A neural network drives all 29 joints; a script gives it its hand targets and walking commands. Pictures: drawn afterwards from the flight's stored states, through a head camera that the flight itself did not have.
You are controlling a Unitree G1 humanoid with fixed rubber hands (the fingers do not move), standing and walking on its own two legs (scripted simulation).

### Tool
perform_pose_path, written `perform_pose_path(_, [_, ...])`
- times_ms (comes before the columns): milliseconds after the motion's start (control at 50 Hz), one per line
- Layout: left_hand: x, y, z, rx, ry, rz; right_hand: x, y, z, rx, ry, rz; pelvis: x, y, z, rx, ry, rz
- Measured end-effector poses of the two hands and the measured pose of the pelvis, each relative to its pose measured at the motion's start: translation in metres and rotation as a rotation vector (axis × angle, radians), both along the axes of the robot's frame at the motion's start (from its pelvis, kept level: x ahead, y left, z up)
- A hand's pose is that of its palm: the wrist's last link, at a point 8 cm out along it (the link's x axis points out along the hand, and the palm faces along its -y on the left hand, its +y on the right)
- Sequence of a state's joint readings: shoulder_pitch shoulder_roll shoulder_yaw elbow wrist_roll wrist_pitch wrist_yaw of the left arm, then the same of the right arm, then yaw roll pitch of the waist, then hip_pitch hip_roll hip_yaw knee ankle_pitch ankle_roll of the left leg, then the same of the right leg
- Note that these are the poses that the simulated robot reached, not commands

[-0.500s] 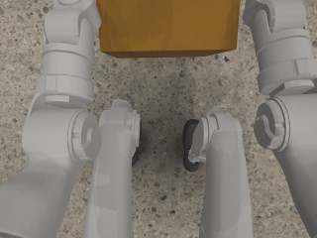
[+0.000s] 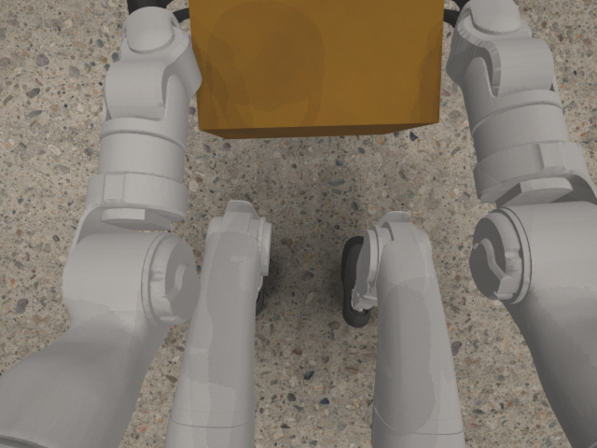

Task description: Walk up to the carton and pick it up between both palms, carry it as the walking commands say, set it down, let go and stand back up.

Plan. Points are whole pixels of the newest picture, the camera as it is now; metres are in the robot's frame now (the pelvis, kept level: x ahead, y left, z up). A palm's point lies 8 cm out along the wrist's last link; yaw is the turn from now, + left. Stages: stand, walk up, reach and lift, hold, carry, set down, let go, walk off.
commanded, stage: reach and lift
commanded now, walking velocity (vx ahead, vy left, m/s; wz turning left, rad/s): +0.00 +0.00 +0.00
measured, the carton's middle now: (309, 36) +0.56 +0.03 -0.14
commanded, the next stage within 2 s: none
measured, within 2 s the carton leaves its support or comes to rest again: neither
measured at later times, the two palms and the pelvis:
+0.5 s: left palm (121, 0) +0.51 +0.18 +0.01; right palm out of the picture +0.54 -0.13 +0.01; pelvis +0.00 +0.00 +0.06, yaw +0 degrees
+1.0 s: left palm out of the picture +0.49 +0.18 +0.17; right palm out of the picture +0.52 -0.15 +0.16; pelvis +0.08 +0.00 +0.14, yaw +1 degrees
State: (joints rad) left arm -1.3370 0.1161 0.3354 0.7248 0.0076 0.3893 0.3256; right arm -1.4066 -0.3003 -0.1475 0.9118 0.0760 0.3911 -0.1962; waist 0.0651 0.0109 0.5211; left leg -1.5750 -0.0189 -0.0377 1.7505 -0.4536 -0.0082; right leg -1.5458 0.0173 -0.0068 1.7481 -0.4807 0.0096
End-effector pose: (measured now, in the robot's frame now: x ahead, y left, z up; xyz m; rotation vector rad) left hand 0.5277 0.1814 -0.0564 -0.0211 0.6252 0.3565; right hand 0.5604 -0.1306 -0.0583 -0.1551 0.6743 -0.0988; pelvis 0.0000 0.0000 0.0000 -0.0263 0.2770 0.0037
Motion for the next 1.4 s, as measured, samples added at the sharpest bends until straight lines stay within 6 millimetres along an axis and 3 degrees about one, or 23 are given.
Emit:
perform_pose_path(540, [-0.025, -0.002, 0.077, -0.003, 0.006, 0.013, -0.022, -0.002, 0.077, -0.004, 0.003, 0.009, 0.005, 0.001, 0.064, -0.003, -0.075, 0.005])
perform_pose_path(700, [-0.032, -0.005, 0.112, 0.009, 0.002, 0.009, -0.031, -0.004, 0.11, 0.004, 0.0, 0.006, 0.012, 0.001, 0.081, -0.004, -0.04, 0.006])
perform_pose_path(840, [-0.034, -0.007, 0.168, 0.01, -0.012, -0.003, -0.035, -0.007, 0.162, 0.045, -0.011, -0.017, 0.041, 0.002, 0.1, -0.007, 0.126, 0.004])
perform_pose_path(920, [-0.034, -0.007, 0.205, 0.003, -0.02, -0.011, -0.036, -0.009, 0.198, 0.072, -0.019, -0.015, 0.06, 0.002, 0.119, -0.005, 0.163, 0.007])
perform_pose_path(980, [-0.036, -0.005, 0.222, -0.011, -0.001, -0.039, -0.036, -0.013, 0.216, 0.098, 0.0, 0.02, 0.073, 0.001, 0.137, -0.002, 0.155, 0.008])
perform_pose_path(1160, [-0.043, -0.007, 0.234, -0.076, 0.093, -0.138, -0.042, -0.024, 0.229, 0.104, 0.092, 0.026, 0.109, -0.002, 0.189, 0.006, 0.108, 0.011])
perform_pose_path(1400, [-0.056, -0.012, 0.247, -0.036, 0.107, -0.135, -0.049, -0.026, 0.241, 0.092, 0.076, 0.023, 0.133, -0.006, 0.222, 0.012, 0.093, 0.016])
